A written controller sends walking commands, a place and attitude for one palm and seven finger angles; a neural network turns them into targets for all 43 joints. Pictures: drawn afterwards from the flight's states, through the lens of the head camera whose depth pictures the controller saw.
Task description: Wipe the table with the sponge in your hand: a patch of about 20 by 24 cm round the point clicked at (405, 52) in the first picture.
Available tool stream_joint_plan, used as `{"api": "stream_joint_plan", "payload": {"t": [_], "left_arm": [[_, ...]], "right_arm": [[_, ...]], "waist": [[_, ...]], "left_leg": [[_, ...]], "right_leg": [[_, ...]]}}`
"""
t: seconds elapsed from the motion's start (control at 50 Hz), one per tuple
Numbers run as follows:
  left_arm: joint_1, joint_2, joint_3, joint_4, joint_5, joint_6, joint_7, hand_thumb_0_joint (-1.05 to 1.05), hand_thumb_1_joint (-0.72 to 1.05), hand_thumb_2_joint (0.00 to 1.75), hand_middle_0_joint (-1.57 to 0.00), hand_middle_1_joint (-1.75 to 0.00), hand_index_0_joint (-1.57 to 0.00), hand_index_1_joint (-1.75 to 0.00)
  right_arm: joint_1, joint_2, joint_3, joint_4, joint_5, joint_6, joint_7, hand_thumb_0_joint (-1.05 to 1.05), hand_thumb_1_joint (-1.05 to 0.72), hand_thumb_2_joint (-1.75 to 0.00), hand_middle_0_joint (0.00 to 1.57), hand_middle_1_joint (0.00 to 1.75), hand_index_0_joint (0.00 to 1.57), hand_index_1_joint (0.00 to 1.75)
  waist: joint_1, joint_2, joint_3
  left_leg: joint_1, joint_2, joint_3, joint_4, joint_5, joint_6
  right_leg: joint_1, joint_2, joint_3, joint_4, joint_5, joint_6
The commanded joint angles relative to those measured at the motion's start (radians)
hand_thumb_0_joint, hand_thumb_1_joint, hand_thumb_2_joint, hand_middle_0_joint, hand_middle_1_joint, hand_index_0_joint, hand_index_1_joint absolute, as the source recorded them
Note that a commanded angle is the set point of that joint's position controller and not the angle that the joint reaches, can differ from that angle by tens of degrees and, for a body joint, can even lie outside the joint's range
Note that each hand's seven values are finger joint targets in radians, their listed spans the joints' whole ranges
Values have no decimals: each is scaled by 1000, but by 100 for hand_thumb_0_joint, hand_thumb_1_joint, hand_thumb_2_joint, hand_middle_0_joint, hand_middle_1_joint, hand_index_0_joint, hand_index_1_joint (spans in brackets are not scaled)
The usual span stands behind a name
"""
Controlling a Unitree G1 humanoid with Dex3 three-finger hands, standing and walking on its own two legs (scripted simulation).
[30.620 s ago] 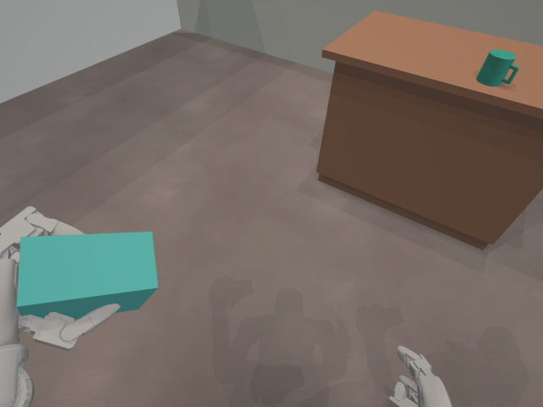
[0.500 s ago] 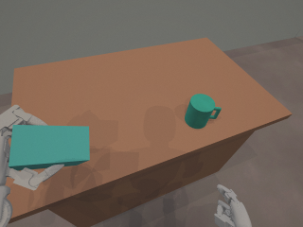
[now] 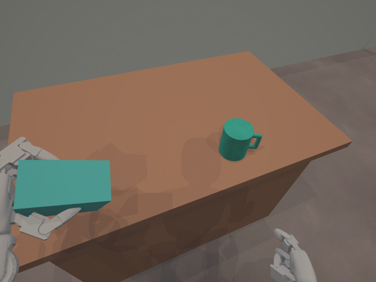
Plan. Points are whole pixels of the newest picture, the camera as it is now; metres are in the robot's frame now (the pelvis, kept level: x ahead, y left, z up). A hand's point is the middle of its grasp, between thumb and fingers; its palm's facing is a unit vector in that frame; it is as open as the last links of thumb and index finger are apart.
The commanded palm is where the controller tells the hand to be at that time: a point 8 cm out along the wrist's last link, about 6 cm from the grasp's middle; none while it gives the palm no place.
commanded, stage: shuffle to correct the standing spot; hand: left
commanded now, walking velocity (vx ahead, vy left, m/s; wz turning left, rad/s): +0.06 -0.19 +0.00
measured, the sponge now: (77, 189) +0.23 +0.21 +0.13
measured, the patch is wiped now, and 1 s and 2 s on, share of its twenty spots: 0.00 0.00 0.00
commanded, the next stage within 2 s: none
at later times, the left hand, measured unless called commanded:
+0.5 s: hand (86, 176) +0.24 +0.19 +0.15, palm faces +0.33 -0.86 -0.38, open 10.1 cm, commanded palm +0.18 +0.23 +0.17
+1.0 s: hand (100, 174) +0.25 +0.17 +0.16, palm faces +0.32 -0.86 -0.40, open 10.1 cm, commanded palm +0.19 +0.21 +0.17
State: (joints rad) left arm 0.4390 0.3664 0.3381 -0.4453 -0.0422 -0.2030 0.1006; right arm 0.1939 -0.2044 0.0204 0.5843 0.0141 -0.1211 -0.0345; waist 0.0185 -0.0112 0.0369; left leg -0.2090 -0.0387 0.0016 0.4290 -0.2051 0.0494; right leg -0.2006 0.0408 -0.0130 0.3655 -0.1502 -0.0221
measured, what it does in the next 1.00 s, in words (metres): shifts its weight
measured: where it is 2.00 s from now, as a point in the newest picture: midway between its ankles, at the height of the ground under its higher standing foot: outside the picture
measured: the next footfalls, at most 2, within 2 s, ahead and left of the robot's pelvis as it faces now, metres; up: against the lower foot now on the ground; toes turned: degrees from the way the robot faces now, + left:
none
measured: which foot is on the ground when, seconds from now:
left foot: down 0.00-1.00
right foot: down 0.00-1.00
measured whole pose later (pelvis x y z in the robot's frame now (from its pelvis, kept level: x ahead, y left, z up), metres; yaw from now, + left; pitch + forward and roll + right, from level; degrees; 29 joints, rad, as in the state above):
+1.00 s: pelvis +0.03 -0.07 -0.01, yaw +0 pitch +0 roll -1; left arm 0.48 0.40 0.38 -0.54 -0.10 -0.11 0.10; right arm 0.19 -0.20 0.00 0.55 0.03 -0.04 -0.03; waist -0.01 -0.01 0.05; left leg -0.25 0.06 -0.03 0.57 -0.32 -0.04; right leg -0.23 0.14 -0.05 0.48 -0.25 -0.12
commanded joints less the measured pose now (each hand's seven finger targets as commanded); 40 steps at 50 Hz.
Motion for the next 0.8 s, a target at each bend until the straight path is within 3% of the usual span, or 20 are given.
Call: {"api": "stream_joint_plan", "payload": {"t": [0.0,0.12,0.16,0.18,0.36,0.38,0.46,0.48,0.56,0.58,0.64,0.74,0.76,0.78], "left_arm": [[-98,154,101,-219,-20,-57,11,0,10,130,-120,-160,-120,-160],[-112,149,91,-221,-22,-39,12,0,10,130,-120,-160,-120,-160],[-105,183,119,-248,-22,-33,15,0,10,130,-120,-160,-120,-160],[-102,157,99,-233,-27,-32,13,0,10,130,-120,-160,-120,-160],[-67,196,141,-270,-44,-7,14,0,10,130,-120,-160,-120,-160],[-75,163,110,-267,-47,-8,10,0,10,130,-120,-160,-120,-160],[-38,209,157,-286,-51,1,16,0,10,130,-120,-160,-120,-160],[-38,176,128,-277,-54,1,13,0,10,130,-120,-160,-120,-160],[-12,209,165,-286,-62,11,19,0,10,130,-120,-160,-120,-160],[-13,184,145,-284,-65,11,18,0,10,130,-120,-160,-120,-160],[-14,194,157,-290,-68,15,19,0,10,130,-120,-160,-120,-160],[-14,206,166,-305,-63,12,22,0,10,130,-120,-160,-120,-160],[-7,220,174,-314,-63,14,21,0,10,130,-120,-160,-120,-160],[-17,196,155,-317,-61,11,19,0,10,130,-120,-160,-120,-160]], "right_arm": [[-94,-123,-54,-167,3,-43,-9,0,-90,-90,20,30,20,30],[-87,-123,-57,-173,2,-27,-3,0,-90,-90,20,30,20,30],[-103,-119,-55,-177,5,-26,-2,0,-90,-90,20,30,20,30],[-91,-119,-54,-173,-1,-22,-2,0,-90,-90,20,30,20,30],[-91,-119,-65,-180,8,-11,-4,0,-90,-90,20,30,20,30],[-83,-121,-64,-180,3,-9,-4,0,-90,-90,20,30,20,30],[-88,-122,-71,-182,9,-6,-7,0,-90,-90,20,30,20,30],[-77,-121,-70,-180,4,-2,-7,0,-90,-90,20,30,20,30],[-77,-121,-75,-180,14,3,-7,0,-90,-90,20,30,20,30],[-70,-121,-76,-180,10,5,-8,0,-90,-90,20,30,20,30],[-65,-123,-79,-183,12,10,-8,0,-90,-90,20,30,20,30],[-74,-124,-76,-182,9,16,-11,0,-90,-90,20,30,20,30],[-95,-124,-73,-182,12,17,-9,0,-90,-90,20,30,20,30],[-87,-121,-70,-181,7,20,-10,0,-90,-90,20,30,20,30]], "waist": [[-1,67,-130],[-5,89,-122],[-4,94,-122],[-6,90,-124],[-13,72,-146],[-17,73,-148],[-16,84,-157],[-20,65,-160],[-24,18,-170],[-28,7,-171],[-29,0,-161],[-27,42,-156],[-26,77,-148],[-28,81,-152]], "left_leg": [[10,134,-115,-122,35,-38],[-8,158,-122,-122,-21,-28],[-1,162,-119,-110,-12,-24],[-17,162,-121,-105,-17,-21],[15,156,-84,4,68,-17],[6,153,-82,10,56,-15],[24,155,-69,48,92,-14],[10,149,-66,64,84,-13],[11,123,-34,133,70,-22],[1,117,-26,149,64,-21],[-5,105,-16,167,45,-27],[19,143,-44,112,129,-15],[35,154,-52,101,150,-9],[16,165,-62,91,163,-3]], "right_leg": [[60,-67,62,-24,39,4],[39,-57,55,-3,-4,1],[30,-56,54,-2,1,1],[38,-55,49,-2,-3,0],[15,-82,104,2,67,-25],[14,-83,101,5,58,-28],[6,-94,119,12,101,-33],[15,-99,121,12,102,-36],[8,-136,158,2,131,-61],[13,-147,161,1,135,-65],[6,-163,185,-14,143,-62],[13,-125,130,26,173,-31],[0,-111,119,35,183,-17],[21,-102,98,45,186,-8]]}}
